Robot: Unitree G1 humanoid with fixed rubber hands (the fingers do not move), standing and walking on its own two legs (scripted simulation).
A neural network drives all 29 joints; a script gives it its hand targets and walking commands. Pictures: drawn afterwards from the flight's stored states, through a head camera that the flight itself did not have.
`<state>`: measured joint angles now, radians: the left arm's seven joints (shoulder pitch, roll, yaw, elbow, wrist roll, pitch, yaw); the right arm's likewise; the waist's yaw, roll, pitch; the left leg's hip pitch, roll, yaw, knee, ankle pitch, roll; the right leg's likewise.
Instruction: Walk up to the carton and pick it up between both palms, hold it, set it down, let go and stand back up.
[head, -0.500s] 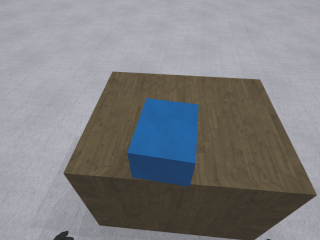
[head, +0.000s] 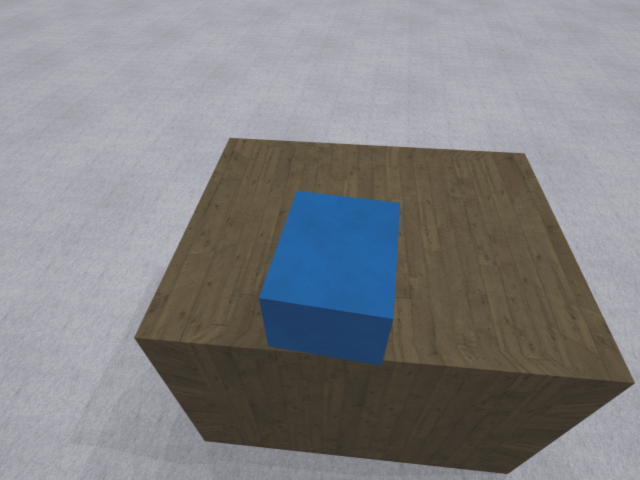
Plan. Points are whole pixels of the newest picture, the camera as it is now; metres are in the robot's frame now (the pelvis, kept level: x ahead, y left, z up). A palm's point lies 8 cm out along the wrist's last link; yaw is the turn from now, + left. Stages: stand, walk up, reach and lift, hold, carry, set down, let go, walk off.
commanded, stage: stand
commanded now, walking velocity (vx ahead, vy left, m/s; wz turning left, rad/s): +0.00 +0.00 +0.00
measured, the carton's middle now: (336, 272) +0.50 +0.00 -0.09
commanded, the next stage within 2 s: none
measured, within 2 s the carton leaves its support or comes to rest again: neither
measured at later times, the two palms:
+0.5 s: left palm out of the picture +0.09 +0.30 -0.11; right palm out of the picture +0.08 -0.30 -0.11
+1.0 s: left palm out of the picture +0.10 +0.30 -0.11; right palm out of the picture +0.09 -0.30 -0.11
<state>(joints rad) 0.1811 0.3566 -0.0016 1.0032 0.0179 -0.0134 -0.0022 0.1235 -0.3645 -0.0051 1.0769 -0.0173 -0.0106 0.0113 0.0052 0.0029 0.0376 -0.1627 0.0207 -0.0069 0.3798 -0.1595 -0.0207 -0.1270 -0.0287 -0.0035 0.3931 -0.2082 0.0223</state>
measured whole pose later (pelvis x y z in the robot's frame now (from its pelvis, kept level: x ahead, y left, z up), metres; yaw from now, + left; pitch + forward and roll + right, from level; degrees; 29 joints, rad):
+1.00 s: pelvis +0.01 +0.00 +0.00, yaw +0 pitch -3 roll +0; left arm 0.12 0.35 0.01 1.07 0.01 -0.01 0.00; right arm 0.11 -0.36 -0.02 1.11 -0.01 -0.01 0.00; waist 0.00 0.00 0.05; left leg -0.13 0.02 0.00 0.34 -0.16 -0.03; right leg -0.10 -0.03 0.01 0.35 -0.21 0.02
